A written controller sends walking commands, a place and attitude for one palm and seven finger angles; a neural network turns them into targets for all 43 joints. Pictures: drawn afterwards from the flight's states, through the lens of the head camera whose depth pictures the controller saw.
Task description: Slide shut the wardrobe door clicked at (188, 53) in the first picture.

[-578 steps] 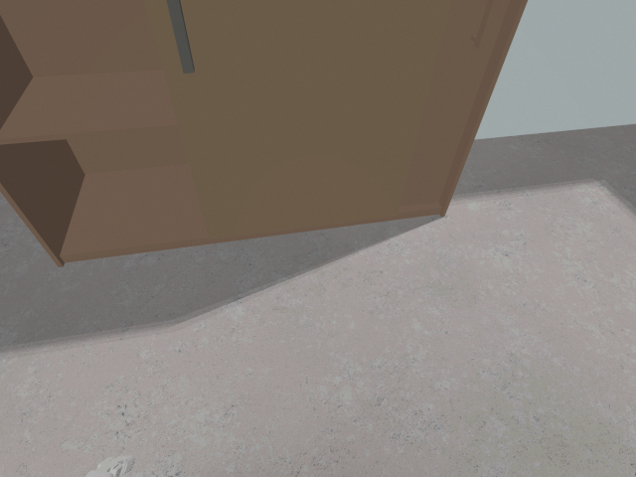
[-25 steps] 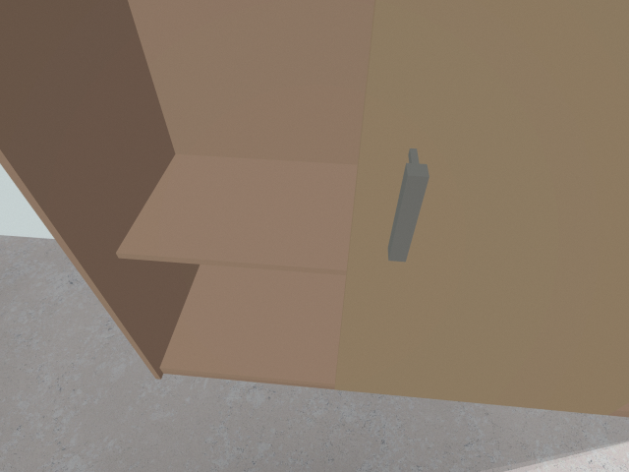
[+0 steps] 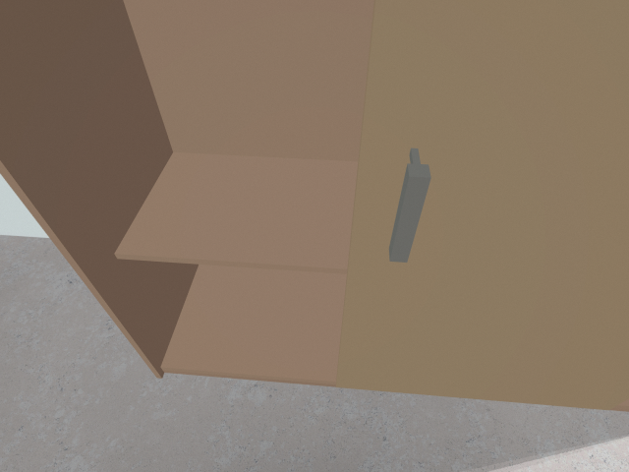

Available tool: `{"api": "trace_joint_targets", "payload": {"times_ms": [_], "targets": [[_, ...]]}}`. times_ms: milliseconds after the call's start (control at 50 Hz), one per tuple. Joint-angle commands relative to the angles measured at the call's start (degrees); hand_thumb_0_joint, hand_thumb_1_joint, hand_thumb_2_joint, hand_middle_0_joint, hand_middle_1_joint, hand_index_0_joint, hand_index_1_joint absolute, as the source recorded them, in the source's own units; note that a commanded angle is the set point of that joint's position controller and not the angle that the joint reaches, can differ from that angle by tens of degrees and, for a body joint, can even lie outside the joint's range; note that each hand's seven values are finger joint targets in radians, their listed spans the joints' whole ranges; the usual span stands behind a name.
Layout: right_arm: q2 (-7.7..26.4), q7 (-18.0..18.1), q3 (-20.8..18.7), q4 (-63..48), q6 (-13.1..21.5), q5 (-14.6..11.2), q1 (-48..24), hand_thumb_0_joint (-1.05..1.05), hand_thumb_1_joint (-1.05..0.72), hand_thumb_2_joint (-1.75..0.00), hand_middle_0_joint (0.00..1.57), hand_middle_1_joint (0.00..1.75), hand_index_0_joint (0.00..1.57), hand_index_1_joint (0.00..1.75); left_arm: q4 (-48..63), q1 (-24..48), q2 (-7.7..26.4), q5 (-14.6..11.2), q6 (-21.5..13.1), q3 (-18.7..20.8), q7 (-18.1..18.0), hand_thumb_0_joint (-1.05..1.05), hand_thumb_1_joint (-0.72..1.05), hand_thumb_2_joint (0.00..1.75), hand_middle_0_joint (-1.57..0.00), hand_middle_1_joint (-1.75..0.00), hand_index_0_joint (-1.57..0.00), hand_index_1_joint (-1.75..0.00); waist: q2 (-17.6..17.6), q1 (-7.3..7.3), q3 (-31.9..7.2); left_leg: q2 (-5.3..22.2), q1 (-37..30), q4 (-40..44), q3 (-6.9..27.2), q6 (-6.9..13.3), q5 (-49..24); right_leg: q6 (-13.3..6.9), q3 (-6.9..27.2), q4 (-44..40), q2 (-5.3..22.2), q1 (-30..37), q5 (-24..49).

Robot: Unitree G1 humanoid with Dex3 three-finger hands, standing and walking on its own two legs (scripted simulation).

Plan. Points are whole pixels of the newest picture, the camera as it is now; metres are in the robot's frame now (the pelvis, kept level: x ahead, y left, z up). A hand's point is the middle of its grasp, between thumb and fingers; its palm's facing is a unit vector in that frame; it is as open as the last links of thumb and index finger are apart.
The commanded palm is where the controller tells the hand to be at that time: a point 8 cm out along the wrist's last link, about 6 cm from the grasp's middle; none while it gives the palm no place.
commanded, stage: look again from close up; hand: right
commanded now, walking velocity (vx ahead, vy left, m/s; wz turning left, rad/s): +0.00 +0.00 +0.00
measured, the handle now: (406, 206) +0.47 -0.11 +0.09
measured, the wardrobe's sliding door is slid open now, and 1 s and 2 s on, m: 0.57 0.57 0.57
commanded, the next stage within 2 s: raise the hand with hooked fingers in 0.50 s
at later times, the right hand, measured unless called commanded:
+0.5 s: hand out of the picture -0.01 -0.14 -0.18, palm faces +0.03 +0.99 -0.16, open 7.3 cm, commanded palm none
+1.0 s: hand (429, 429) +0.19 -0.12 -0.02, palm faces +0.00 +1.00 +0.04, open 8.3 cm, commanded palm +0.14 -0.21 -0.02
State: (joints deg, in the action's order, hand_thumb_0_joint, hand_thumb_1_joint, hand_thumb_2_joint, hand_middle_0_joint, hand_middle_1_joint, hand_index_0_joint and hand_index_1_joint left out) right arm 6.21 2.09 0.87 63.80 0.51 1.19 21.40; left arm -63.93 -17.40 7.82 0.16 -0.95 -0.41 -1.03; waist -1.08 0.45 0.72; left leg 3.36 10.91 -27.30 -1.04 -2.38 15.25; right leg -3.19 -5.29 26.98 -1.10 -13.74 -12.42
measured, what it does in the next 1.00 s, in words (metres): lowers itself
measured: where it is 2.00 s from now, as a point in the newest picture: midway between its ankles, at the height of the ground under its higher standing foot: outside the picture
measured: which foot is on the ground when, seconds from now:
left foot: down 0.00-1.00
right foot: down 0.00-1.00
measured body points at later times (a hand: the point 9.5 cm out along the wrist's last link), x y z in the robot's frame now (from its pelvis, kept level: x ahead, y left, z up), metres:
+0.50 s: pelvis +0.01 +0.01 +0.00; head +0.02 +0.01 +0.45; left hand +0.00 +0.23 -0.16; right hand -0.01 -0.19 -0.16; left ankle -0.01 +0.15 -0.74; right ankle +0.03 -0.08 -0.74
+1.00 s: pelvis -0.01 +0.04 -0.05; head +0.01 +0.03 +0.40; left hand +0.21 +0.29 -0.08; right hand +0.19 -0.18 -0.02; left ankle -0.01 +0.15 -0.74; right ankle +0.03 -0.08 -0.74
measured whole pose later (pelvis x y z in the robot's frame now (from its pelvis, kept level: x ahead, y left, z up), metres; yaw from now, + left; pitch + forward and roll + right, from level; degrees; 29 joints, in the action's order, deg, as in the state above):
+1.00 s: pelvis -0.01 +0.04 -0.05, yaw -1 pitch +8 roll -1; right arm 9.0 -15.5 -6.7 7.6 24.1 -12.4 21.6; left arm -30.7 -9.3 14.5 -1.0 -14.3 3.2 -0.7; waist -2.7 -0.8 -6.2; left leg 1.7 34.8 -54.9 -3.0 1.2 27.6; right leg 0.3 -2.6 52.8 1.8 -37.7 -22.5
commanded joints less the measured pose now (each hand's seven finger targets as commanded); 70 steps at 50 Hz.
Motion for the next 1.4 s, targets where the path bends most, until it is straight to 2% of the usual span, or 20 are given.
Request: {"api": "trace_joint_targets", "payload": {"times_ms": [0,560,580,600,620,640,660,720,740,800,820,860,920,1000,1040,1100,1120,1180,1300,1380], "targets": [[4.99,0.54,-0.70,-0.77,0.89,-0.02,5.18,0.00,-0.90,-0.90,0.20,0.30,0.20,0.30,1.50,-3.03,5.36,0.11,-0.67,0.98,-0.21,0.00,0.90,0.90,-0.20,-0.30,-0.20,-0.30,0.60,-0.10,5.13,2.27,3.55,5.09,2.99,3.47,-2.30,0.36,8.49,-8.28,6.69,-1.16,-2.87],[5.47,0.58,-1.02,-1.13,1.11,-0.24,3.87,0.00,-0.90,-0.90,0.20,0.30,0.20,0.30,0.47,-3.35,4.75,0.09,-0.73,0.67,-0.46,0.00,0.90,0.90,-0.20,-0.30,-0.20,-0.30,0.18,-0.13,3.12,2.41,1.26,6.01,3.32,3.67,-6.78,0.79,7.11,-6.19,6.75,2.23,6.06],[8.06,2.39,-0.97,-0.05,1.95,0.57,4.37,0.00,-0.90,-0.90,0.20,0.30,0.20,0.30,4.84,2.41,7.60,-0.05,-1.18,0.93,-0.06,0.00,0.90,0.90,-0.20,-0.30,-0.20,-0.30,0.43,1.14,5.93,4.38,3.91,7.01,5.66,3.50,-18.02,2.61,5.92,4.07,7.63,-1.45,10.99],[17.99,2.41,-3.49,-91.42,13.36,-11.09,-37.57,0.00,-0.88,-0.89,0.20,0.32,0.20,0.32,25.85,0.71,17.32,-2.10,-8.87,2.51,-2.35,0.00,0.90,0.90,-0.20,-0.30,-0.20,-0.30,11.22,-7.66,-23.24,-1.80,0.38,-0.35,-1.64,4.06,-13.88,1.96,4.92,-2.18,2.02,15.37,10.90],[22.00,5.02,-6.81,-89.41,11.56,-7.14,-30.92,0.00,-0.85,-0.88,0.20,0.33,0.20,0.33,22.94,8.39,11.76,-3.34,-13.86,-0.46,-4.46,0.00,0.90,0.90,-0.20,-0.30,-0.20,-0.30,15.39,-3.21,-17.27,-3.33,4.28,-3.65,-1.64,4.47,-5.56,2.23,3.18,-3.00,3.69,14.36,9.15],[12.17,7.00,-3.50,-72.24,7.63,-6.42,-13.71,0.00,-0.83,-0.87,0.21,0.34,0.21,0.34,19.94,4.44,12.61,-1.76,-16.78,1.70,-4.15,0.00,0.90,0.90,-0.20,-0.30,-0.20,-0.30,14.23,-2.23,-16.07,-3.12,5.95,-4.92,-3.79,5.23,0.98,3.20,5.33,-4.40,4.35,9.21,5.39],[0.05,6.90,3.69,-56.64,1.18,-7.87,5.16,0.00,-0.81,-0.86,0.21,0.36,0.21,0.36,18.70,3.82,9.54,-3.84,-17.22,1.34,-3.12,0.00,0.90,0.90,-0.20,-0.30,-0.20,-0.30,7.14,-2.64,-5.36,-2.49,9.62,-4.01,-4.63,4.52,1.99,2.59,7.50,-5.36,4.27,1.74,-0.98],[1.82,4.61,5.09,-76.02,5.44,-9.35,-1.81,0.00,-0.74,-0.83,0.21,0.40,0.21,0.40,27.22,5.89,12.94,-3.83,-20.27,1.99,-4.46,0.00,0.90,0.90,-0.20,-0.30,-0.20,-0.30,2.98,-3.61,-0.86,-2.39,10.92,-1.27,-4.35,3.42,5.19,1.83,7.93,-0.72,1.92,-3.52,-9.49],[3.31,4.27,3.14,-73.15,7.62,-8.91,-1.18,0.00,-0.71,-0.82,0.21,0.42,0.21,0.42,28.00,4.99,13.67,-2.54,-20.58,2.40,-4.28,0.00,0.90,0.90,-0.20,-0.30,-0.20,-0.30,-4.55,-4.51,-0.98,-3.01,14.68,-1.93,-4.42,3.27,8.22,1.80,8.35,2.17,1.37,-5.50,-9.40],[-0.30,-2.64,-0.40,-55.88,16.49,-10.90,10.14,0.00,-0.64,-0.79,0.22,0.47,0.22,0.47,30.70,7.05,13.32,-0.89,-19.91,3.99,-2.54,0.00,0.90,0.90,-0.20,-0.30,-0.20,-0.30,-18.48,-0.74,3.37,-3.56,24.96,-7.15,-5.75,2.97,14.69,3.03,7.17,10.00,1.20,-16.88,-9.55],[3.16,-6.61,-5.51,-52.16,19.69,-12.38,16.35,0.00,-0.62,-0.78,0.22,0.48,0.22,0.48,31.65,7.17,13.07,-1.41,-19.37,4.87,-1.40,0.00,0.90,0.90,-0.20,-0.30,-0.20,-0.30,-17.52,2.36,2.43,-3.28,23.82,-8.29,-4.41,3.71,13.35,3.56,6.29,11.86,0.74,-19.33,-7.63],[7.81,-14.73,-12.34,-53.70,26.97,-15.85,16.42,0.00,-0.57,-0.76,0.22,0.51,0.22,0.51,35.25,9.95,13.97,-0.92,-18.24,5.74,0.09,0.00,0.90,0.90,-0.20,-0.30,-0.20,-0.30,-13.78,3.70,-3.58,-2.86,21.46,-14.14,-3.05,4.30,5.76,4.23,4.55,17.03,-0.29,-22.33,-3.69],[15.01,-18.70,-19.44,-57.41,27.60,-15.08,14.80,0.00,-0.50,-0.73,0.23,0.55,0.23,0.55,40.19,11.26,13.45,-0.91,-15.30,6.17,0.66,0.00,0.90,0.90,-0.20,-0.30,-0.20,-0.30,1.59,6.40,-9.63,-2.26,18.87,-19.56,-1.18,4.92,-0.59,3.72,2.27,20.42,-1.44,-23.99,-1.48],[14.79,-14.62,-18.22,-80.40,27.69,-15.76,3.39,0.00,-0.41,-0.69,0.24,0.62,0.24,0.62,45.07,10.46,11.23,-1.00,-13.36,5.52,-0.10,0.00,0.90,0.90,-0.20,-0.30,-0.20,-0.30,11.53,3.74,-20.33,-3.29,20.00,-21.56,-0.69,4.45,-4.25,2.22,2.66,22.63,0.02,-17.59,2.10],[15.35,-12.96,-17.50,-90.01,31.40,-16.25,-4.04,0.00,-0.36,-0.67,0.24,0.64,0.24,0.64,43.61,7.57,11.02,-0.43,-13.56,5.29,-0.84,0.00,0.90,0.90,-0.20,-0.30,-0.20,-0.30,10.80,0.43,-22.41,-3.99,22.41,-21.93,0.17,4.18,-5.10,1.51,4.64,25.25,0.98,-16.29,3.66],[12.75,-14.89,-12.31,-88.83,36.54,-16.71,-7.61,0.00,-0.29,-0.64,0.24,0.69,0.24,0.69,39.55,6.38,11.36,-0.45,-15.47,4.29,-2.01,0.00,0.90,0.90,-0.20,-0.30,-0.20,-0.30,9.59,-3.81,-16.30,-4.40,29.24,-20.84,0.61,3.86,0.03,1.28,6.16,27.76,1.65,-18.53,-0.34],[12.09,-17.21,-9.89,-87.13,36.64,-17.63,-10.25,0.00,-0.27,-0.63,0.25,0.70,0.25,0.70,38.76,6.31,12.24,-0.58,-16.05,3.57,-2.43,0.00,0.90,0.90,-0.20,-0.30,-0.20,-0.30,7.34,-5.66,-13.72,-4.58,30.67,-20.18,1.40,3.64,1.84,1.01,6.94,29.03,1.94,-20.42,-2.18],[14.90,-23.74,-10.71,-76.06,32.52,-19.09,-9.57,0.00,-0.20,-0.60,0.25,0.75,0.25,0.75,37.24,6.64,13.86,-2.06,-17.50,2.97,-3.77,0.00,0.90,0.90,-0.20,-0.30,-0.20,-0.30,0.99,-6.45,-10.07,-3.96,29.52,-15.48,4.20,2.71,10.49,0.94,7.21,28.94,2.13,-25.37,-8.51],[23.54,-27.36,-24.83,-68.06,13.84,-23.34,-5.14,0.00,-0.06,-0.54,0.26,0.84,0.26,0.84,40.14,10.02,13.35,-3.22,-15.96,2.35,-5.33,0.00,0.90,0.90,-0.20,-0.30,-0.20,-0.30,-1.87,1.55,-18.10,-0.51,14.55,-10.74,6.78,1.06,7.72,1.06,6.77,23.58,0.93,-23.89,-4.07],[22.05,-21.15,-30.25,-75.57,15.99,-25.63,-2.08,0.00,0.03,-0.50,0.27,0.90,0.27,0.90,39.66,9.32,10.77,-2.53,-16.26,2.54,-4.16,0.00,0.90,0.90,-0.20,-0.30,-0.20,-0.30,-0.59,3.68,-21.45,-1.60,10.25,-13.88,2.52,0.98,-9.51,1.82,6.87,20.27,1.27,-18.65,4.50]]}}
